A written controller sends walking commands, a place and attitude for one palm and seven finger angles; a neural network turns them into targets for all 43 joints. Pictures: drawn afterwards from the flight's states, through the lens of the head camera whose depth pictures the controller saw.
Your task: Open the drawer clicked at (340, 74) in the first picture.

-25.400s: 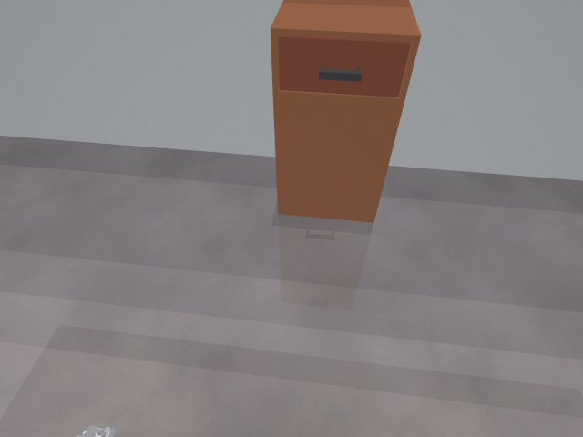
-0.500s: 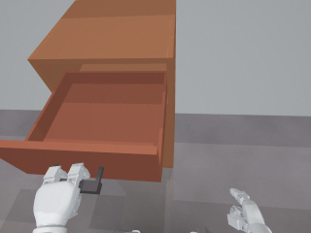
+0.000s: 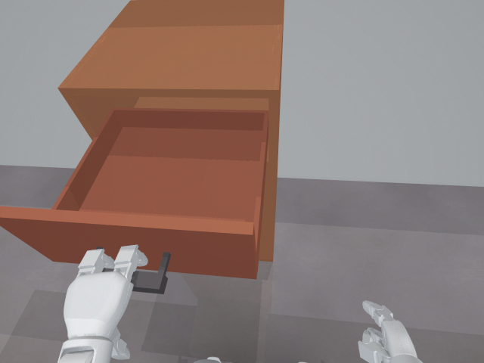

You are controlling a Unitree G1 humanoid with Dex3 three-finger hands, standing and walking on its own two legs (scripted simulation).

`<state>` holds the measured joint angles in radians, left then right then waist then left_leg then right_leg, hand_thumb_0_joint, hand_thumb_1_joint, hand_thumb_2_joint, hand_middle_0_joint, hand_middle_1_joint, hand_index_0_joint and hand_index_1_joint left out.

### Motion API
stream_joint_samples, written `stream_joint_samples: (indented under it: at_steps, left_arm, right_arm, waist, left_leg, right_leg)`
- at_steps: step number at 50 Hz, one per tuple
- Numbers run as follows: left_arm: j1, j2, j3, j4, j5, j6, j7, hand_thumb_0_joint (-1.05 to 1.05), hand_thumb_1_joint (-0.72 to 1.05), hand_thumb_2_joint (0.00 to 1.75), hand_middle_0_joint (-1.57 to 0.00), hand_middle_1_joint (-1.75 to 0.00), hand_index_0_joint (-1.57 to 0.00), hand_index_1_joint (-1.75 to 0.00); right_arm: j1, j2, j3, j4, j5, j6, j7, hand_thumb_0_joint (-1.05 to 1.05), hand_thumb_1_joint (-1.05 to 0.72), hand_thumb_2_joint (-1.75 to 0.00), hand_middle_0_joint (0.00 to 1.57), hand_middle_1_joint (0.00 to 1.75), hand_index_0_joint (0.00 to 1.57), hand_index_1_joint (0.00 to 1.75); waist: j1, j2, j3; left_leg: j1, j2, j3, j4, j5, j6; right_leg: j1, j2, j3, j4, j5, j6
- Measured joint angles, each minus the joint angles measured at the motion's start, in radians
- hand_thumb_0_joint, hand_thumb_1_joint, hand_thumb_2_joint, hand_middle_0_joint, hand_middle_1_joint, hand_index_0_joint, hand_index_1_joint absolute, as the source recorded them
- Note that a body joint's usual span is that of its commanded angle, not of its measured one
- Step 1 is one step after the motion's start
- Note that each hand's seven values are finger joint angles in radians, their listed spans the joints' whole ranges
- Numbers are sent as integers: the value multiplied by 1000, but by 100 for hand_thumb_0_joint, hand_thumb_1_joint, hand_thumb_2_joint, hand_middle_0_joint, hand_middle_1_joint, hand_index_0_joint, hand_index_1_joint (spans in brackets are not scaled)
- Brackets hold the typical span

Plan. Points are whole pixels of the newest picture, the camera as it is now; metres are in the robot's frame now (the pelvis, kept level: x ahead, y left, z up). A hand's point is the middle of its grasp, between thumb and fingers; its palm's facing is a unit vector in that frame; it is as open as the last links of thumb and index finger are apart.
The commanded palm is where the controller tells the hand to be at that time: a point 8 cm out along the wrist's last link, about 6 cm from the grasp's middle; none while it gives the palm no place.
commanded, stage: lift the hand off the handle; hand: left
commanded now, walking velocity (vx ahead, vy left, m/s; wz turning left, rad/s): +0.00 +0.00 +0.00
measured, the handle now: (127, 267) +0.26 +0.22 +0.01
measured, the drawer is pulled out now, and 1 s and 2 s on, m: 0.30 0.30 0.30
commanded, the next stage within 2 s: draw the hand back to the body in 1.42 s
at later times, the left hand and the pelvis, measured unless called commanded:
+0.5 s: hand (101, 290) +0.21 +0.23 +0.05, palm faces +0.06 -0.09 -0.99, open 13.7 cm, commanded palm +0.19 +0.23 +0.10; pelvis +0.00 +0.01 +0.02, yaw +0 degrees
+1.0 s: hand (79, 270) +0.22 +0.23 +0.11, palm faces +0.08 -0.12 -0.99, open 13.7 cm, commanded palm +0.18 +0.23 +0.17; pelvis +0.01 +0.01 +0.04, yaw +0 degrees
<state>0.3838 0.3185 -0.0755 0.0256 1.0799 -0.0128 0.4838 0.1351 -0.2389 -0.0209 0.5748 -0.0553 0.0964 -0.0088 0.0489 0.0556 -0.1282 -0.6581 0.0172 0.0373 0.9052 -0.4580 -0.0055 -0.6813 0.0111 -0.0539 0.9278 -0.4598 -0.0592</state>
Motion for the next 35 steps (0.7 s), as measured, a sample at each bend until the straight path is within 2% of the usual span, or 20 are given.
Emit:
stream_joint_samples:
  at_steps: [7, 18, 27, 35]
  left_arm:
    - [-43, 3, -17, 35, -1, 11, 4, 0, -49, 31, -32, -121, -32, -122]
    - [-23, 29, -5, -35, -46, 20, -56, 0, -49, 30, -33, -121, -36, -123]
    - [2, 35, -6, -127, -71, 52, -109, 0, -49, 30, -32, -121, -33, -121]
    - [19, 53, -8, -196, -82, 41, -170, 0, -49, 30, -32, -121, -33, -121]
  right_arm:
    - [3, 8, 4, 20, 5, 2, -13, 1, -91, -90, 20, 30, 20, 30]
    - [-3, 15, 14, 14, 15, 0, -22, 1, -91, -90, 20, 30, 20, 30]
    - [-15, -4, 12, 1, 24, 1, -10, 1, -91, -90, 20, 30, 20, 30]
    - [-25, 3, 22, -6, 25, -3, -5, 1, -91, -90, 20, 30, 20, 30]
  waist:
    - [2, 5, 4]
    - [-2, 12, 17]
    - [15, 19, 31]
    - [30, 21, 41]
  left_leg:
    - [4, -2, -4, -5, 7, 2]
    - [87, -2, 5, -77, 36, 5]
    - [167, -8, 5, -147, 64, 8]
    - [232, -9, 7, -202, 80, 9]
  right_leg:
    - [8, -2, -4, -10, 8, 2]
    - [86, 2, 6, -78, 39, 6]
    - [166, -1, 8, -147, 64, 12]
    - [231, 0, 10, -201, 81, 14]
